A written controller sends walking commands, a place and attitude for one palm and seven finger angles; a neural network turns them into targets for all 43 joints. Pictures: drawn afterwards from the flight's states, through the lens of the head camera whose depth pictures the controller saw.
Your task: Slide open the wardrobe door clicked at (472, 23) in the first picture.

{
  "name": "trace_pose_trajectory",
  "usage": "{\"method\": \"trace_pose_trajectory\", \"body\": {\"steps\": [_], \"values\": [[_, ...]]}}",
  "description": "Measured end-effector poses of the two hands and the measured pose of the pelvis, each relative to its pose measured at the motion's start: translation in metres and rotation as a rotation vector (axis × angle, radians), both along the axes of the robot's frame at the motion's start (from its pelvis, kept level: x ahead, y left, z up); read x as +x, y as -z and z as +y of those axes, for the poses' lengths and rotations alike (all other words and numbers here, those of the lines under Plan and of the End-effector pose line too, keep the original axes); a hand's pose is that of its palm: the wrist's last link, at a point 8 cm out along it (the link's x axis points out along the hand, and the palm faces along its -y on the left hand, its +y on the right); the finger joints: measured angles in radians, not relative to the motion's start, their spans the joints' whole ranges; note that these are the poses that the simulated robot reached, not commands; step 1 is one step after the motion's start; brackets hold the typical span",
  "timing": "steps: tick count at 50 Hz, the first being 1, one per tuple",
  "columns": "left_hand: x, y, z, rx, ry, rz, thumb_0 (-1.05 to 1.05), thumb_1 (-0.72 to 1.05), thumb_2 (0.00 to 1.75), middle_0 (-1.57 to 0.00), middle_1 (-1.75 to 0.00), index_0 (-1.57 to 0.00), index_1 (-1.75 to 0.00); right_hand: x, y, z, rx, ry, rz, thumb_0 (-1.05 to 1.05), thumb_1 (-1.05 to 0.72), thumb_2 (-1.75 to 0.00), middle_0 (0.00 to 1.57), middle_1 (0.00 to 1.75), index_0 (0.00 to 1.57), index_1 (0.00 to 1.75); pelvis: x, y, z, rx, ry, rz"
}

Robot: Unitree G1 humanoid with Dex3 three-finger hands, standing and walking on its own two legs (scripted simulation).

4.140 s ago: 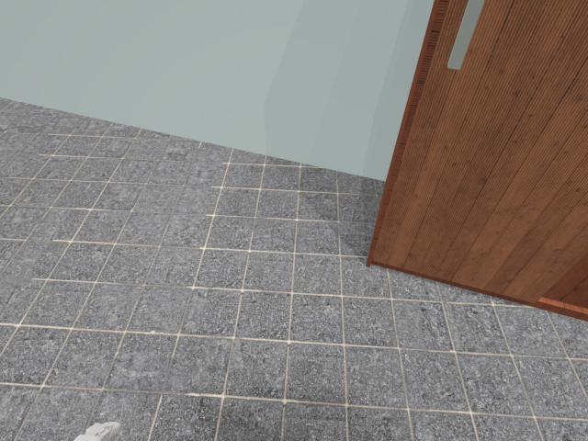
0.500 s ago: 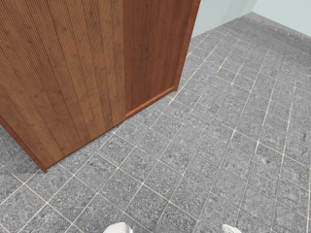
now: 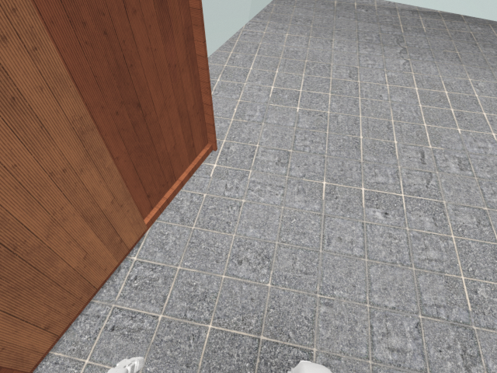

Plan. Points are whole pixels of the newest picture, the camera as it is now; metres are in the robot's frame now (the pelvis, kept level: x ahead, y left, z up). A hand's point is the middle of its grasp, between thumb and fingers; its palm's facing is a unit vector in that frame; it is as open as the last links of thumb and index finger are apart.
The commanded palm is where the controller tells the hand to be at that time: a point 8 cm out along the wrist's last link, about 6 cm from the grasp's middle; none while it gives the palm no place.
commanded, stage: turn to face it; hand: left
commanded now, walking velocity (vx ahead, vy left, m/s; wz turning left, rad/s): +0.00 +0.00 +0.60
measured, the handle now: out of the picture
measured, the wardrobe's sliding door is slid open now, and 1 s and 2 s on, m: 0.00 0.00 0.00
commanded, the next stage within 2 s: take the last steps up to it in 1.94 s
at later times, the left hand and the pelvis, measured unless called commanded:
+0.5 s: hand out of the picture +0.05 +0.25 -0.18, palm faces +0.27 -0.94 -0.21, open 7.3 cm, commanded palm none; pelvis +0.01 +0.03 -0.01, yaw +14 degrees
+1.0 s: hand out of the picture +0.01 +0.20 -0.14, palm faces +0.51 -0.81 -0.28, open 7.4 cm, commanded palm none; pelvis +0.01 -0.04 +0.00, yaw +31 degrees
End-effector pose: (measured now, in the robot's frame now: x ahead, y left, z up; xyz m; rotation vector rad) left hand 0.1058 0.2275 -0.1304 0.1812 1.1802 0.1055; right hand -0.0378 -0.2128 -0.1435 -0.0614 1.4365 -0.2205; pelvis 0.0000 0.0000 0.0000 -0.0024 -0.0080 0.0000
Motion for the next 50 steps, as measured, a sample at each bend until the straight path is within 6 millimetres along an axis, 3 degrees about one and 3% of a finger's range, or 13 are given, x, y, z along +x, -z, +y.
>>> {"method": "trace_pose_trajectory", "body": {"steps": [3, 5, 11, 16, 21, 26, 32, 40, 46, 50], "values": [[0.027, 0.002, -0.018, 0.013, 0.036, -0.061, 0.00, 0.91, 0.90, -0.20, -0.30, -0.20, -0.30, -0.007, 0.011, -0.006, 0.028, 0.024, 0.057, 0.00, -0.91, -0.90, 0.20, 0.30, 0.20, 0.30, 0.012, 0.008, -0.011, -0.002, 0.000, 0.010], [0.034, 0.000, -0.029, 0.004, 0.035, -0.090, 0.00, 0.91, 0.90, -0.20, -0.30, -0.20, -0.30, -0.005, 0.012, -0.010, 0.033, 0.019, 0.084, 0.00, -0.91, -0.90, 0.20, 0.30, 0.20, 0.30, 0.017, 0.007, -0.014, -0.013, -0.020, 0.002], [0.022, -0.001, -0.037, -0.041, -0.067, -0.106, 0.00, 0.91, 0.90, -0.20, -0.30, -0.20, -0.30, 0.043, 0.004, -0.017, 0.013, -0.062, 0.038, 0.00, -0.91, -0.90, 0.20, 0.30, 0.20, 0.30, 0.027, 0.001, -0.014, -0.011, -0.088, -0.015], [0.001, 0.008, -0.006, -0.038, -0.158, -0.098, -0.02, 0.92, 0.90, -0.21, -0.30, -0.20, -0.30, 0.100, -0.006, -0.015, -0.035, -0.171, -0.072, 0.00, -0.91, -0.90, 0.20, 0.30, 0.20, 0.30, 0.024, 0.003, -0.001, -0.023, -0.154, -0.014], [-0.040, 0.032, 0.039, -0.026, -0.258, -0.023, -0.01, 0.91, 0.90, -0.21, -0.30, -0.20, -0.30, 0.146, -0.011, -0.002, -0.097, -0.278, -0.180, 0.00, -0.91, -0.90, 0.19, 0.30, 0.20, 0.30, 0.019, 0.016, 0.021, -0.034, -0.209, -0.004], [-0.079, 0.018, 0.070, 0.015, -0.321, 0.067, 0.00, 0.91, 0.90, -0.20, -0.30, -0.20, -0.30, 0.162, -0.027, 0.010, -0.118, -0.347, -0.197, 0.00, -0.91, -0.90, 0.20, 0.30, 0.20, 0.30, 0.014, 0.002, 0.031, -0.046, -0.251, 0.017], [-0.107, -0.002, 0.083, 0.050, -0.396, 0.073, 0.01, 0.91, 0.90, -0.20, -0.30, -0.20, -0.30, 0.172, -0.036, 0.021, -0.100, -0.420, -0.180, 0.00, -0.91, -0.90, 0.20, 0.30, 0.20, 0.30, 0.013, -0.012, 0.034, -0.047, -0.311, 0.029], [-0.115, -0.011, 0.066, 0.065, -0.463, 0.032, 0.01, 0.91, 0.90, -0.20, -0.30, -0.20, -0.30, 0.189, -0.029, 0.016, -0.058, -0.495, -0.185, 0.00, -0.91, -0.90, 0.20, 0.30, 0.20, 0.30, 0.010, -0.012, 0.016, -0.034, -0.407, 0.020], [-0.112, -0.018, 0.031, 0.081, -0.505, -0.040, 0.01, 0.91, 0.90, -0.20, -0.30, -0.20, -0.30, 0.204, -0.014, -0.005, -0.025, -0.553, -0.182, 0.00, -0.91, -0.90, 0.20, 0.30, 0.20, 0.30, 0.006, -0.006, -0.014, -0.018, -0.486, 0.019], [-0.129, -0.022, 0.003, 0.111, -0.549, -0.058, 0.00, 0.91, 0.90, -0.20, -0.30, -0.20, -0.30, 0.220, -0.002, -0.019, -0.003, -0.593, -0.184, 0.00, -0.91, -0.90, 0.20, 0.30, 0.20, 0.30, 0.006, 0.000, -0.035, 0.004, -0.539, 0.012]]}}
